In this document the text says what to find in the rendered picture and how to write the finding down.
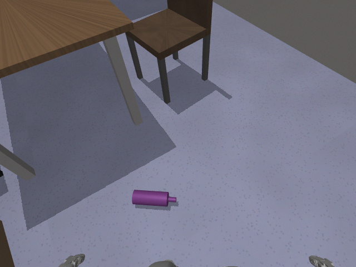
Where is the right robot hand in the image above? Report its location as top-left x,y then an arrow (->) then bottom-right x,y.
309,256 -> 334,267

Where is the left robot hand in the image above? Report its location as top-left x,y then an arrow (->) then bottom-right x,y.
58,254 -> 85,267

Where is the table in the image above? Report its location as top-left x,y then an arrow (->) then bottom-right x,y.
0,0 -> 143,181

